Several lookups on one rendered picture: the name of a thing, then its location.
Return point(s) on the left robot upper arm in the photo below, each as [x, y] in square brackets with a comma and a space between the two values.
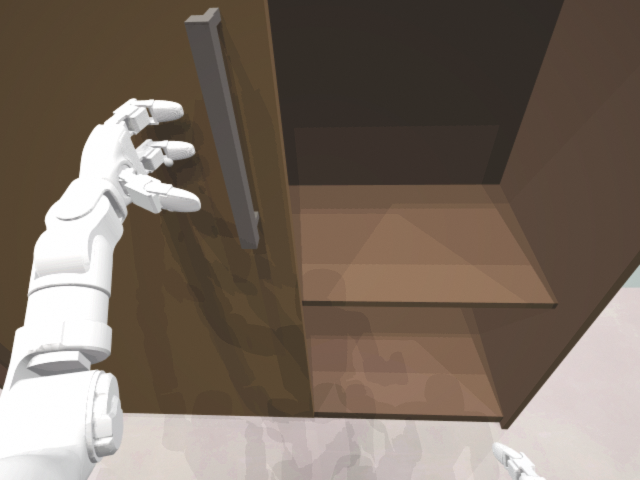
[58, 427]

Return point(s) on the left robot forearm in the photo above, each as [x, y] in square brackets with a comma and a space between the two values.
[65, 328]

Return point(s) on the robot left hand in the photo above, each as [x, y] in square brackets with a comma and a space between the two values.
[109, 154]

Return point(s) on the robot right hand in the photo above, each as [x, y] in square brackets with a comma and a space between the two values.
[518, 465]

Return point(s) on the handle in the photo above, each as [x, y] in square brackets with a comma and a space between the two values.
[206, 50]

